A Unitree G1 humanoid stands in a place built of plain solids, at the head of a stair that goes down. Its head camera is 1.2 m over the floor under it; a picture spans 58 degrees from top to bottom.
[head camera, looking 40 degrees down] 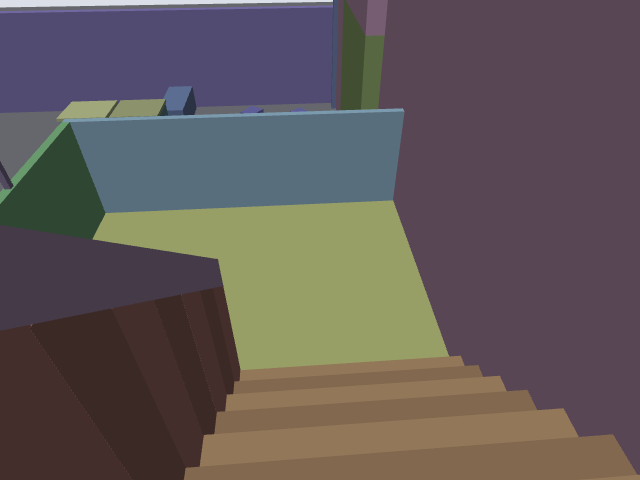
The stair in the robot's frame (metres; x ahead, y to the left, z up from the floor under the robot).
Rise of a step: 0.21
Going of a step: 0.22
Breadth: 1.60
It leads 4 degrees to the left of straight ahead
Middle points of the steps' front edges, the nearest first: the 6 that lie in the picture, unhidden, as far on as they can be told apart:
0.73 -0.32 -0.42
0.95 -0.30 -0.64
1.17 -0.28 -0.85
1.39 -0.27 -1.06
1.61 -0.25 -1.28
1.83 -0.23 -1.49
